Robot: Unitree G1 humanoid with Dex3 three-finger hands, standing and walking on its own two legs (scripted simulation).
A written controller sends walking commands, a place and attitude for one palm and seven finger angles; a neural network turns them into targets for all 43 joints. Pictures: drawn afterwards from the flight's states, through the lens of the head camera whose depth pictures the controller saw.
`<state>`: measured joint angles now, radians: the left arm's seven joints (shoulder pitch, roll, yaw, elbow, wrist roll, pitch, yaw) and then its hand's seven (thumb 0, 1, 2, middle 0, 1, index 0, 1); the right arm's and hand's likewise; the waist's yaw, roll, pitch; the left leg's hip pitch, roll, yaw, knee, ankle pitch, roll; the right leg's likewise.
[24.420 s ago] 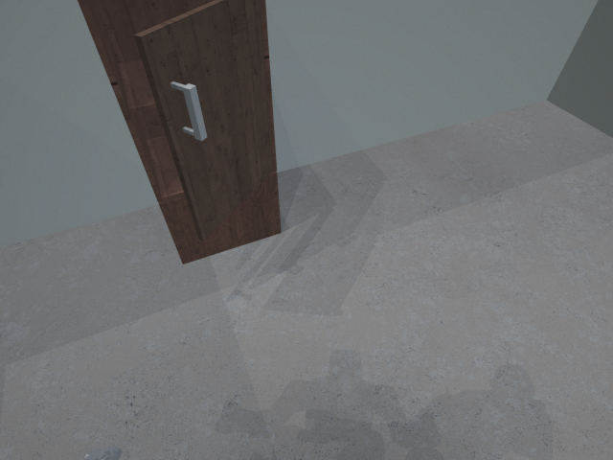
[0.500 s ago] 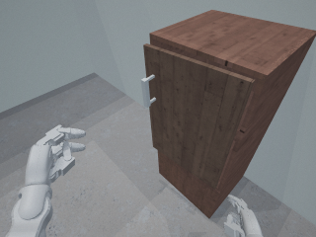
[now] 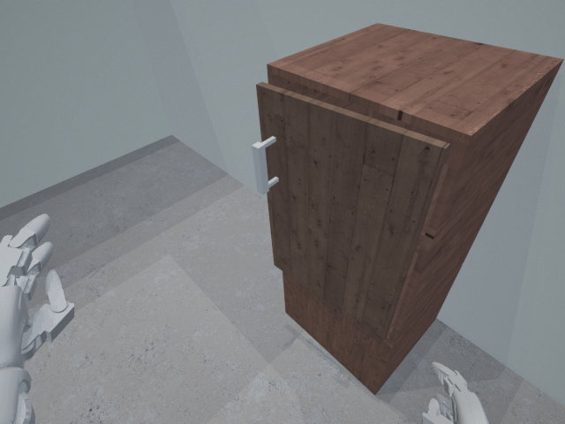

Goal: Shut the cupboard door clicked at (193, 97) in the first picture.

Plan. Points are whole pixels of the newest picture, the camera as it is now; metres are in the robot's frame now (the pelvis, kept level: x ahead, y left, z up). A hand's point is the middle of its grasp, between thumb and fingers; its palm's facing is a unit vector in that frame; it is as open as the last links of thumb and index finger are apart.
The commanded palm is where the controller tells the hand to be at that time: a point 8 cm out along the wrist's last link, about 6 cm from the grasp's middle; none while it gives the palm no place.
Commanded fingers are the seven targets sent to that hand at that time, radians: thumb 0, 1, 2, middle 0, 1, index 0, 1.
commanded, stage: draw the hand back to the body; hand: left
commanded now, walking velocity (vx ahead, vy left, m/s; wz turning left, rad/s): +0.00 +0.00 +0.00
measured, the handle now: (267, 165) +0.65 +0.12 +0.03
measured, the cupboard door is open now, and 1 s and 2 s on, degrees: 5 5 5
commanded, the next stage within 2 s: step back with the hand held close in 0.10 s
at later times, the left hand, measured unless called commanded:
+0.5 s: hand (69, 306) +0.19 +0.27 +0.15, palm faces +0.39 -0.79 -0.48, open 7.4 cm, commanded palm +0.14 +0.31 +0.17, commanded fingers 0.00 0.90 0.90 -0.20 -0.30 -0.20 -0.30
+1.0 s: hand (2, 365) +0.12 +0.29 +0.16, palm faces +0.47 -0.76 -0.46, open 7.4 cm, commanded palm +0.06 +0.32 +0.17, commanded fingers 0.00 0.90 0.90 -0.20 -0.30 -0.20 -0.30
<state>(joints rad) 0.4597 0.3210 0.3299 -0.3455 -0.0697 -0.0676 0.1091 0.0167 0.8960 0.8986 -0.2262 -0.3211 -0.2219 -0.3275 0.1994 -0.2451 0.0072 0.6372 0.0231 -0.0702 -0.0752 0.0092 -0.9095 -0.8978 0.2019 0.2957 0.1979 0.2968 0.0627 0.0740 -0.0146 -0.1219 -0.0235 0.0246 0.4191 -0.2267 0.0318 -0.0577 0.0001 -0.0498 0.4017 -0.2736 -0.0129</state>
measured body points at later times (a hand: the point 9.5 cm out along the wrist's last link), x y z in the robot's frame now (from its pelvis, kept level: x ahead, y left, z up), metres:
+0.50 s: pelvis -0.01 +0.01 +0.00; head -0.01 -0.01 +0.45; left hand +0.17 +0.31 +0.17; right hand +0.17 -0.24 -0.10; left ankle +0.00 +0.10 -0.74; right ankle -0.03 -0.11 -0.74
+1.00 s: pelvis -0.08 +0.02 -0.02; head -0.07 +0.03 +0.43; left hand +0.09 +0.33 +0.18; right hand +0.09 -0.22 -0.10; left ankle +0.00 +0.10 -0.74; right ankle -0.03 -0.11 -0.74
